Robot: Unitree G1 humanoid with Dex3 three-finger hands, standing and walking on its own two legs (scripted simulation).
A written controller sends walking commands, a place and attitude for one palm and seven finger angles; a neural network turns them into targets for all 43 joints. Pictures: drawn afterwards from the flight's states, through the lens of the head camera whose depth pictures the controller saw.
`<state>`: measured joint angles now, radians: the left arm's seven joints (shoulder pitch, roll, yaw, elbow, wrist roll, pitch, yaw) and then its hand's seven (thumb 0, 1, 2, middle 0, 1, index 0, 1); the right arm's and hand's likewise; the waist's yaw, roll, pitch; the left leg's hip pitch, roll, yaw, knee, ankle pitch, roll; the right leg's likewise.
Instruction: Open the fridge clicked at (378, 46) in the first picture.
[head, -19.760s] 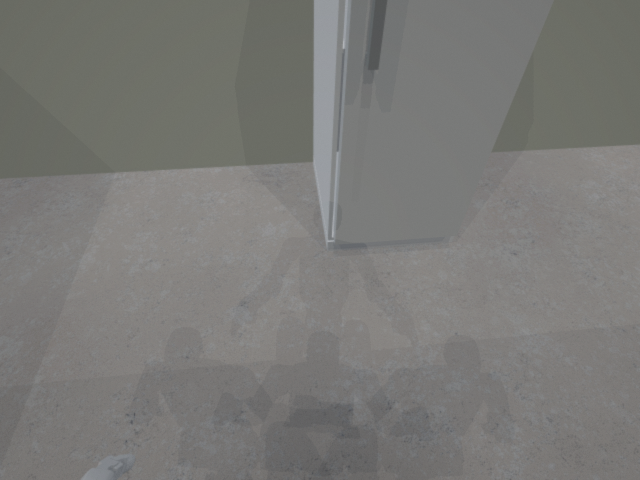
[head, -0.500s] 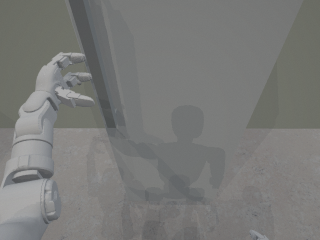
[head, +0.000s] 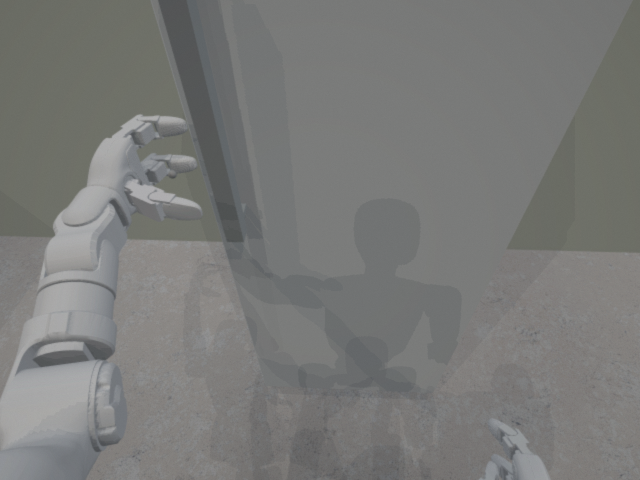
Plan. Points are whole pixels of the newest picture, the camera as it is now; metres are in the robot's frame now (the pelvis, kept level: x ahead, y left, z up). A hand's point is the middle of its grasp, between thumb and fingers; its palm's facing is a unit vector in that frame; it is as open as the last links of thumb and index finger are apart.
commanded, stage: move the hooked fingers beside the handle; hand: left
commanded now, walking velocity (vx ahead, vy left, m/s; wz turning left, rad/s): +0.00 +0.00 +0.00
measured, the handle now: (212, 105) +0.48 +0.15 +0.25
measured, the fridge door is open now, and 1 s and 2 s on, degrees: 0 0 0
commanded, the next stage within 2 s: none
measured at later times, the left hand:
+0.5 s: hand (156, 159) +0.40 +0.21 +0.22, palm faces +0.03 -1.00 +0.01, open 14.0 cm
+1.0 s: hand (165, 171) +0.42 +0.21 +0.19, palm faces +0.01 -1.00 -0.02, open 14.0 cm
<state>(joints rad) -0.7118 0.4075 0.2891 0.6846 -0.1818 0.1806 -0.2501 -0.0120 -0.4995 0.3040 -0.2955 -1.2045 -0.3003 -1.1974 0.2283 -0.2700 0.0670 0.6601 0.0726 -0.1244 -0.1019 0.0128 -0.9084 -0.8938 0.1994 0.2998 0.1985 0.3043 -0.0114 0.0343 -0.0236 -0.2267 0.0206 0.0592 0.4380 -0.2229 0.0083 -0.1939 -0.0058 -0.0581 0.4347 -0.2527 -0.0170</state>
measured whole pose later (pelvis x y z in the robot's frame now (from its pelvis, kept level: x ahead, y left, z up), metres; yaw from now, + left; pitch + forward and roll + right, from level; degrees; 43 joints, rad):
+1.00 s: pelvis +0.00 +0.00 +0.00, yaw -1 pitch +1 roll +0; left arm -0.68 0.43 0.30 0.66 -0.19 0.18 -0.27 -0.01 -0.50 0.30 -0.29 -1.20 -0.30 -1.20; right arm 0.30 -0.28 0.05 0.67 0.07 -0.11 -0.09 0.01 -0.91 -0.89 0.20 0.30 0.20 0.30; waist -0.02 0.04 -0.04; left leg -0.22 0.02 0.07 0.43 -0.23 0.01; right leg -0.19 0.00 -0.04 0.42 -0.25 -0.01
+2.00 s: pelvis +0.00 +0.00 +0.00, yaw +0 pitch +0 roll +0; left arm -0.61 0.36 0.29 0.53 -0.19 0.19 -0.22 -0.01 -0.50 0.30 -0.30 -1.20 -0.30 -1.20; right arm 0.25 -0.27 0.05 0.65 0.07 -0.09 -0.10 0.01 -0.91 -0.89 0.20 0.30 0.20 0.30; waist 0.00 0.04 -0.03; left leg -0.21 0.03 0.06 0.43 -0.23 0.01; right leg -0.18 0.00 -0.05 0.43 -0.25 -0.02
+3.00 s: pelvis +0.00 +0.00 +0.00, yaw +0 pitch +1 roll +0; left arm -0.65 0.39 0.29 0.58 -0.19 0.19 -0.24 -0.01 -0.50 0.30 -0.29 -1.20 -0.30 -1.20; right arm 0.27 -0.27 0.06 0.66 0.07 -0.10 -0.10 0.01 -0.91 -0.89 0.20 0.30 0.20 0.30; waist 0.00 0.04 -0.04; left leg -0.21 0.02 0.06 0.44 -0.23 0.01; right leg -0.18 0.00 -0.05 0.42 -0.25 -0.01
